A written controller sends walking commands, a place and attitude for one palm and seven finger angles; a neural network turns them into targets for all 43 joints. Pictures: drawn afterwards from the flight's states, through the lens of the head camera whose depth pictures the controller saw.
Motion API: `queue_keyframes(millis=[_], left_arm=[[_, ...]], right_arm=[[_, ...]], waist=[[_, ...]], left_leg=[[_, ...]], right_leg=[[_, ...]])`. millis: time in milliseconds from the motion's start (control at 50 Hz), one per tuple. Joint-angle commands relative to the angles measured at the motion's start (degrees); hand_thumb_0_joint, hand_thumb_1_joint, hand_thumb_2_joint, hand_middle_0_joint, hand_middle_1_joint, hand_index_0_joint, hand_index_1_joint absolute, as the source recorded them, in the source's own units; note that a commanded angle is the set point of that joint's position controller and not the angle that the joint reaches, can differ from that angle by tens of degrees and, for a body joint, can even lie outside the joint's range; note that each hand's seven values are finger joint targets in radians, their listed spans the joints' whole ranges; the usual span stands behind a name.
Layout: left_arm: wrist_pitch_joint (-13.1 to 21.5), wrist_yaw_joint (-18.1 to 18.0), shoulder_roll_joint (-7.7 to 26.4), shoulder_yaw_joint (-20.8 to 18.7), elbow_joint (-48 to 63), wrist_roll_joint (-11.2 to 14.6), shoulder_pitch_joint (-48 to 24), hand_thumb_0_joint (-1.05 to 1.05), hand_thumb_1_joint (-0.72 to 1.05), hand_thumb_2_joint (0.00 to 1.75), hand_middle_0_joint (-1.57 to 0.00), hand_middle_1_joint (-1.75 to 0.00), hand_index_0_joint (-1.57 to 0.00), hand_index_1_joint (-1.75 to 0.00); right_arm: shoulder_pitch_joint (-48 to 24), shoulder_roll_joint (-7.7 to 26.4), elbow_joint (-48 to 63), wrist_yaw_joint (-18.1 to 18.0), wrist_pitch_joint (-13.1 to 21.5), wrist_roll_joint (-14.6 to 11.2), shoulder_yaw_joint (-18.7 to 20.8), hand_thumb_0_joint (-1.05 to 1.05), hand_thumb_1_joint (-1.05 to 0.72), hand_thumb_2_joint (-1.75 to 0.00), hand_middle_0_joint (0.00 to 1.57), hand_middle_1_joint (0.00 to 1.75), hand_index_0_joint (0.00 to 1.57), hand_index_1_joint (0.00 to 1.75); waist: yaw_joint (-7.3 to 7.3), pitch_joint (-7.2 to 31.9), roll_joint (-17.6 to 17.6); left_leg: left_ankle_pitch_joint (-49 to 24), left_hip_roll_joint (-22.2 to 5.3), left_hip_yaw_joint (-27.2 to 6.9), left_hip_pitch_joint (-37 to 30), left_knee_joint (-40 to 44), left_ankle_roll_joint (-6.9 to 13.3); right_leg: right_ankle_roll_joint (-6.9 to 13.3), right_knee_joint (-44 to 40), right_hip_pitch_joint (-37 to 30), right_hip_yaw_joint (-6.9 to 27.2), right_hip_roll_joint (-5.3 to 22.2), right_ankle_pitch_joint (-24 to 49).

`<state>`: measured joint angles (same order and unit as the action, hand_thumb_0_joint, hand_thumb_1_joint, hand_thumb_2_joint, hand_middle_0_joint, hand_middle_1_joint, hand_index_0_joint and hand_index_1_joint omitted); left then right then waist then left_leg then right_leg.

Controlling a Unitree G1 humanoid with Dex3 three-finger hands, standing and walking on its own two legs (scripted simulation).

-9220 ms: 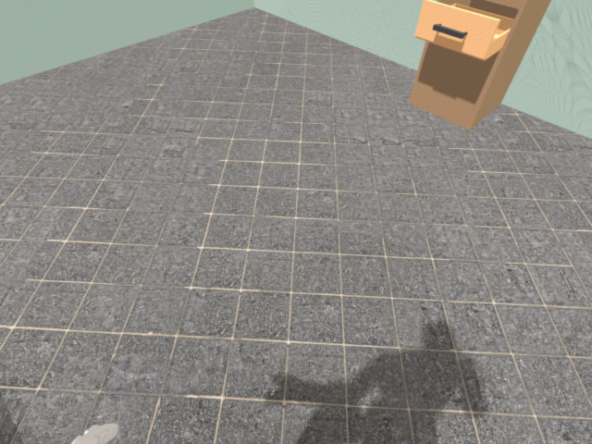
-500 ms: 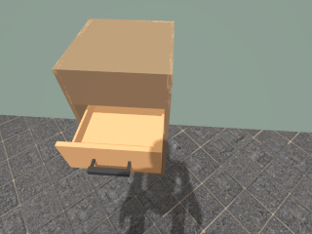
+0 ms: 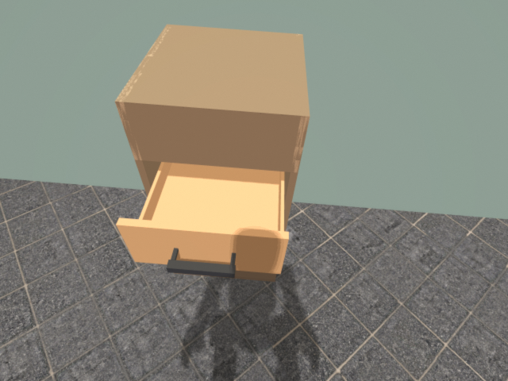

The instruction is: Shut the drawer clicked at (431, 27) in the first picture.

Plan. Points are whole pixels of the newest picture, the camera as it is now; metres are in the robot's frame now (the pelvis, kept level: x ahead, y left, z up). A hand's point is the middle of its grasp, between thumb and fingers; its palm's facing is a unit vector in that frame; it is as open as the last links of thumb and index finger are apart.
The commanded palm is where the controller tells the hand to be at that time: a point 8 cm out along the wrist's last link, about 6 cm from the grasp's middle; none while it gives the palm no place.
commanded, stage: raise the hand and make a fist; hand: left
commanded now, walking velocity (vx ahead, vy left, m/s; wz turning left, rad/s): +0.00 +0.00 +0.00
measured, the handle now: (203, 261) +0.41 +0.14 -0.19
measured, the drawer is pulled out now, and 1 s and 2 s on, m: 0.21 0.21 0.21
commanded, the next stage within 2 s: bring the fist close to the handle in 1.92 s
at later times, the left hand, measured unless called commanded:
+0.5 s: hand out of the picture +0.13 +0.15 -0.09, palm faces +0.07 -1.00 +0.03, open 5.7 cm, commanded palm +0.13 +0.21 -0.08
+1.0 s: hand (178, 348) +0.19 +0.14 -0.09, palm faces +0.00 -1.00 +0.00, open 3.4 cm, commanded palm +0.16 +0.19 -0.08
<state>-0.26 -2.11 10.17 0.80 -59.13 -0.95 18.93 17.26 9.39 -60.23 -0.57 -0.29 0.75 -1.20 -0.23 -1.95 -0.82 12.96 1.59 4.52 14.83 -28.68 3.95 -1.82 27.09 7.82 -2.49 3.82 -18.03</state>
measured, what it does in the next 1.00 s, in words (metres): lowers itself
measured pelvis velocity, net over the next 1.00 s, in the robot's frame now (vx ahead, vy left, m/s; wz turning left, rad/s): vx -0.02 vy -0.02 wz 0.01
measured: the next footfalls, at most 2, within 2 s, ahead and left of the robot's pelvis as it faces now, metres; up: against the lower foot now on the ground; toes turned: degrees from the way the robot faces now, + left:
none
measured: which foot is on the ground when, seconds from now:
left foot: down 0.00-1.00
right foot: down 0.00-1.00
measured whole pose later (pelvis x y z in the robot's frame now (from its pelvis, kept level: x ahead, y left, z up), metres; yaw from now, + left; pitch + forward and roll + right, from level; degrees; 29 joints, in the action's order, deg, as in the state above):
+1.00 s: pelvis -0.02 -0.02 -0.12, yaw +1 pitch +20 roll -3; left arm 26.9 10.2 10.4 -3.7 2.2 12.7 27.1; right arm 13.0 13.0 -32.2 -2.3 7.9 -1.2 2.1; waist 1.6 10.5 2.1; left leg 30.1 -1.9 0.3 65.0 -74.9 2.1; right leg 2.2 73.2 58.2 -5.8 -1.3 -35.1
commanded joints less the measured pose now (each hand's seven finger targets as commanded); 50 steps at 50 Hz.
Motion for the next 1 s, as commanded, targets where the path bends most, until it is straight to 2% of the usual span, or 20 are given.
queue_keyframes(millis=[0, 20, 40, 60, 80, 100, 140, 160, 200, 240, 280, 380, 460, 520, 580, 620, 700, 760, 880, 980], left_arm=[[2.01, -2.02, 5.48, -0.29, 0.01, -1.01, 4.75, 0.00, 0.90, 0.90, -0.20, -0.30, -0.20, -0.30], [13.61, -2.15, 18.16, -9.25, 88.38, 10.29, -34.79, 0.00, 0.90, 0.90, -0.22, -0.32, -0.22, -0.32], [11.10, -4.00, 14.86, -7.42, 75.95, 6.23, -9.67, 0.00, 0.90, 0.90, -0.24, -0.34, -0.24, -0.34], [4.15, -5.76, 2.19, 0.13, 66.33, 7.53, 5.63, 0.00, 0.90, 0.90, -0.26, -0.37, -0.26, -0.37], [3.43, -4.58, -5.51, 5.34, 62.74, 9.43, 6.32, 0.00, 0.90, 0.90, -0.28, -0.39, -0.28, -0.39], [6.14, -3.66, -3.63, 4.17, 65.14, 10.49, 2.45, 0.00, 0.90, 0.90, -0.30, -0.41, -0.30, -0.41], [12.72, -1.18, 2.60, -4.24, 56.55, 9.93, 3.51, 0.00, 0.90, 0.90, -0.34, -0.45, -0.34, -0.45], [16.52, 1.38, 2.01, -5.93, 52.34, 10.26, 8.94, 0.00, 0.90, 0.90, -0.36, -0.47, -0.36, -0.47], [25.75, 7.96, -2.77, -4.02, 47.84, 12.00, 13.46, 0.00, 0.90, 0.90, -0.40, -0.52, -0.40, -0.52], [34.68, 14.80, -0.81, -5.67, 48.80, 12.81, 14.06, 0.00, 0.90, 0.90, -0.44, -0.56, -0.44, -0.56], [38.75, 19.37, 2.93, -8.22, 49.67, 12.72, 15.58, 0.00, 0.90, 0.90, -0.48, -0.60, -0.48, -0.60], [31.60, 17.01, 6.80, -10.96, 68.46, 16.40, 7.00, 0.00, 0.90, 0.90, -0.58, -0.71, -0.58, -0.71], [35.45, 12.04, 7.12, -6.71, 83.62, 14.19, -3.26, 0.00, 0.90, 0.90, -0.66, -0.80, -0.66, -0.80], [36.67, 13.80, 6.27, -4.62, 77.36, 13.55, -2.63, 0.00, 0.90, 0.90, -0.72, -0.86, -0.72, -0.86], [32.84, 17.51, 5.73, -4.09, 71.21, 14.22, 0.86, 0.00, 0.90, 0.90, -0.78, -0.93, -0.78, -0.93], [29.10, 18.69, 8.06, -7.36, 70.31, 15.44, 1.99, 0.00, 0.90, 0.90, -0.82, -0.97, -0.82, -0.97], [24.68, 16.84, 7.88, -10.89, 73.24, 16.87, 4.60, 0.00, 0.90, 0.90, -0.90, -1.06, -0.90, -1.06], [25.72, 13.70, 8.90, -13.66, 73.66, 16.37, 7.61, 0.00, 0.90, 0.90, -0.96, -1.12, -0.96, -1.12], [29.93, 12.81, 4.02, -6.57, 69.86, 14.26, 8.33, 0.00, 0.90, 0.90, -1.08, -1.25, -1.08, -1.25], [32.75, 11.57, 3.70, -4.32, 74.48, 13.38, 7.98, 0.00, 0.90, 0.90, -1.18, -1.36, -1.18, -1.36]], right_arm=[[-2.55, 8.82, 5.93, -0.28, 1.73, -0.43, 1.66, 0.00, -0.90, -0.90, 0.20, 0.30, 0.20, 0.30], [-0.28, 16.15, 24.53, -2.60, 10.16, -3.44, 4.11, 0.00, -0.90, -0.90, 0.20, 0.30, 0.20, 0.30], [-4.20, 12.21, 20.39, -4.23, 16.05, -3.27, 1.35, 0.00, -0.90, -0.90, 0.20, 0.30, 0.20, 0.30], [-4.43, 9.88, 19.01, -3.34, 18.63, -3.93, 2.51, 0.00, -0.90, -0.90, 0.20, 0.30, 0.20, 0.30], [-3.09, 10.25, 17.57, -2.91, 19.34, -3.95, 2.55, 0.00, -0.90, -0.90, 0.20, 0.30, 0.20, 0.30], [-3.85, 11.54, 20.66, -2.79, 19.83, -3.43, 3.28, 0.00, -0.90, -0.90, 0.20, 0.30, 0.20, 0.30], [-4.84, 13.22, 23.35, -2.63, 19.30, -1.58, 4.23, 0.00, -0.90, -0.90, 0.20, 0.30, 0.20, 0.30], [-5.45, 12.79, 24.99, -2.01, 19.10, -1.21, 4.71, 0.00, -0.90, -0.90, 0.20, 0.30, 0.20, 0.30], [-8.99, 11.92, 28.97, -0.70, 18.62, -0.60, 5.67, 0.00, -0.90, -0.90, 0.20, 0.30, 0.20, 0.30], [-10.78, 11.74, 32.30, 0.82, 18.42, -0.74, 6.86, 0.00, -0.90, -0.90, 0.20, 0.30, 0.20, 0.30], [-11.89, 11.77, 36.01, 2.53, 17.57, -1.44, 7.35, 0.00, -0.90, -0.90, 0.20, 0.30, 0.20, 0.30], [-12.71, 11.77, 43.57, 0.37, 13.88, -2.86, 6.36, 0.00, -0.90, -0.90, 0.20, 0.30, 0.20, 0.30], [-8.55, 10.39, 41.85, -1.74, 13.79, -1.66, 5.28, 0.00, -0.90, -0.90, 0.20, 0.30, 0.20, 0.30], [-8.05, 10.66, 39.38, -2.26, 14.52, -1.48, 4.64, 0.00, -0.90, -0.90, 0.20, 0.30, 0.20, 0.30], [-8.49, 11.17, 38.64, -2.41, 14.66, -2.05, 4.33, 0.00, -0.90, -0.90, 0.20, 0.30, 0.20, 0.30], [-8.75, 11.19, 38.90, -2.77, 14.06, -2.68, 4.42, 0.00, -0.90, -0.90, 0.20, 0.30, 0.20, 0.30], [-10.08, 9.69, 39.57, -2.87, 12.61, -2.85, 4.69, 0.00, -0.90, -0.90, 0.20, 0.30, 0.20, 0.30], [-10.55, 8.74, 38.47, -2.68, 12.20, -2.39, 5.20, 0.00, -0.90, -0.90, 0.20, 0.30, 0.20, 0.30], [-9.70, 9.70, 37.48, -1.96, 11.89, -2.06, 5.61, 0.00, -0.90, -0.90, 0.20, 0.30, 0.20, 0.30], [-8.70, 10.31, 39.00, -1.67, 11.54, -1.65, 5.78, 0.00, -0.90, -0.90, 0.20, 0.30, 0.20, 0.30]], waist=[[-0.89, -6.24, -0.86], [7.77, 24.25, 8.35], [0.74, 26.56, 15.36], [2.92, 17.07, 14.94], [3.35, 6.59, 8.99], [4.00, 2.12, 6.46], [4.54, 2.88, -3.68], [2.19, 5.96, -3.77], [-0.07, 7.48, -14.56], [-1.82, 11.70, -10.08], [-3.33, 14.36, 0.51], [-2.63, 19.76, 5.22], [2.57, 22.46, 6.97], [4.42, 19.57, 5.32], [3.76, 20.94, 3.85], [2.17, 24.40, 1.82], [-0.28, 29.36, 1.45], [-1.22, 30.22, 0.60], [1.98, 23.50, -0.33], [1.75, 26.86, 2.46]], left_leg=[[-9.73, -7.60, -8.18, 3.02, 0.16, -1.89], [-13.08, -3.18, -7.94, -18.11, 3.83, -3.34], [-16.00, -7.49, -10.83, -22.74, 5.62, -5.10], [-7.97, -6.61, -13.01, -14.67, 9.28, -7.09], [-0.64, -5.43, -11.99, -6.36, 8.46, -5.79], [5.81, -4.61, -12.38, -0.31, 4.97, -4.87], [11.50, -2.67, -11.10, 10.30, -4.32, -3.78], [8.76, -1.76, -9.39, 13.22, -8.60, -3.81], [11.76, -2.21, -8.15, 23.07, -16.32, -4.25], [10.59, -1.80, -6.70, 29.16, -23.14, -4.41], [10.37, -1.72, -6.46, 30.38, -26.24, -4.52], [22.37, -1.85, -7.87, 33.76, -26.97, -2.95], [17.68, -2.82, -8.64, 32.98, -32.82, -1.72], [16.07, -2.91, -8.63, 37.40, -37.19, -1.69], [15.13, -2.74, -8.22, 39.57, -38.93, -1.60], [12.77, -2.57, -7.54, 40.24, -39.05, -1.49], [6.18, -2.60, -6.94, 38.37, -38.23, -1.50], [2.52, -2.95, -7.03, 37.51, -37.43, -1.74], [4.84, -2.96, -7.33, 38.89, -37.75, -1.84], [4.04, -3.01, -7.60, 35.71, -37.44, -1.72]], right_leg=[[2.93, -6.59, 6.73, 4.26, 2.82, 10.21], [3.34, 0.33, 7.82, -3.17, -2.79, 14.86], [3.82, 8.86, 11.81, -2.98, -3.74, 4.45], [2.90, 13.25, 19.41, -3.08, -4.29, -4.24], [2.80, 13.52, 21.22, -2.47, -3.53, -4.20], [2.74, 10.66, 22.53, -3.49, -3.54, -4.88], [2.92, 9.04, 27.61, -4.72, -4.04, -5.93], [3.47, 11.23, 28.84, -4.59, -4.17, -6.27], [3.54, 19.08, 36.92, -4.43, -4.70, -13.07], [4.14, 25.21, 40.51, -2.45, -4.61, -13.85], [4.92, 29.86, 42.72, -1.29, -4.42, -12.32], [4.15, 30.47, 43.98, 1.70, -4.68, -19.10], [3.93, 31.95, 48.34, 2.20, -5.62, -15.98], [3.92, 32.11, 51.11, 2.90, -5.66, -16.74], [3.71, 31.48, 49.34, 3.68, -5.39, -16.86], [3.41, 30.53, 44.68, 4.91, -4.98, -15.90], [2.74, 31.09, 38.46, 5.04, -4.42, -7.91], [2.47, 32.67, 37.50, 3.57, -4.47, -2.07], [2.59, 33.55, 43.94, 2.23, -4.36, -4.34], [3.32, 35.59, 45.87, 0.64, -4.69, -4.55]])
